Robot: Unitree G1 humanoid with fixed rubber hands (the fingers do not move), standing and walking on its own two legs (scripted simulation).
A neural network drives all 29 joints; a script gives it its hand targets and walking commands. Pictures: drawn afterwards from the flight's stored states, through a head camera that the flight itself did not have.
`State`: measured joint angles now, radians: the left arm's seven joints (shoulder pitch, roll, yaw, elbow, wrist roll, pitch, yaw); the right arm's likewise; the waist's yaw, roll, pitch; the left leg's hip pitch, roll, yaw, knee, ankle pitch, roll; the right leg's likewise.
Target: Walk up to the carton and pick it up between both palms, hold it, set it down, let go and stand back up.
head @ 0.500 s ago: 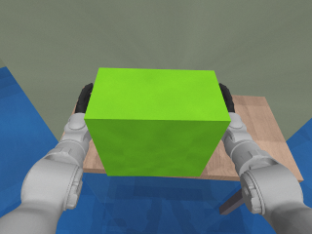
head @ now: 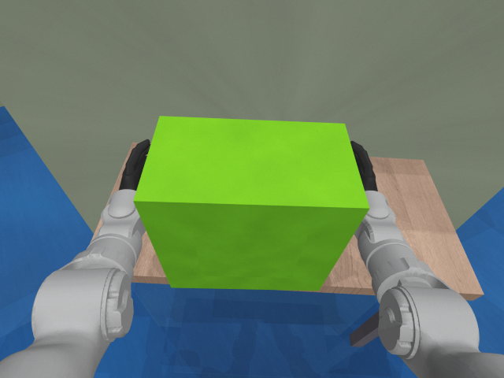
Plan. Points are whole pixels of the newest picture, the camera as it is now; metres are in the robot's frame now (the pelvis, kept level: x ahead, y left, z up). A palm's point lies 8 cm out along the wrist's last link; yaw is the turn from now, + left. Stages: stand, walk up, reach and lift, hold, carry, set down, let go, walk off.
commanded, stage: reach and lift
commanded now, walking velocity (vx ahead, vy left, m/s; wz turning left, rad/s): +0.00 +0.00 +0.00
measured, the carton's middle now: (249, 214) +0.40 -0.02 +0.02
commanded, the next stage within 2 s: none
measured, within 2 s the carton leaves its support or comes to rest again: leaves its support in 0.62 s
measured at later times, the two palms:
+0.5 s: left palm (132, 187) +0.43 +0.17 +0.07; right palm (362, 190) +0.39 -0.21 +0.08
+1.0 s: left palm (115, 170) +0.41 +0.17 +0.14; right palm (375, 167) +0.38 -0.21 +0.14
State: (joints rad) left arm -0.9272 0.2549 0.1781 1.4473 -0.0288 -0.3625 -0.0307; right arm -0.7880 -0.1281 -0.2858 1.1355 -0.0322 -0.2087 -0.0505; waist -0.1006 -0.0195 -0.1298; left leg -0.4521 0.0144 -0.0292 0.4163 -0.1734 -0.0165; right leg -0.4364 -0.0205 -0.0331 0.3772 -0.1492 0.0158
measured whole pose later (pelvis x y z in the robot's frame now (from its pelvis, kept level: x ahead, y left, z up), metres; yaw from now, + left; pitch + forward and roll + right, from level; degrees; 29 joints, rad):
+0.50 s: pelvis +0.02 +0.00 +0.01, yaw -1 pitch +7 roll -1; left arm -0.76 0.20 0.17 1.22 0.00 -0.29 -0.02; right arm -0.64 -0.11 -0.29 1.01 -0.07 -0.24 -0.05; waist -0.07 -0.02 -0.08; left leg -0.27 0.03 0.00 0.31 -0.17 -0.01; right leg -0.24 -0.01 -0.02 0.22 -0.11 0.02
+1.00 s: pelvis +0.01 +0.00 +0.01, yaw +0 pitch +3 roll -1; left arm -0.68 0.20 0.12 0.82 -0.07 0.12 0.03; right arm -0.65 -0.20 -0.09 0.79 0.18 0.10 -0.10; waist -0.06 0.00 -0.13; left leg -0.21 0.01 -0.02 0.30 -0.15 -0.01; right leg -0.18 -0.02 -0.03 0.23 -0.11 0.02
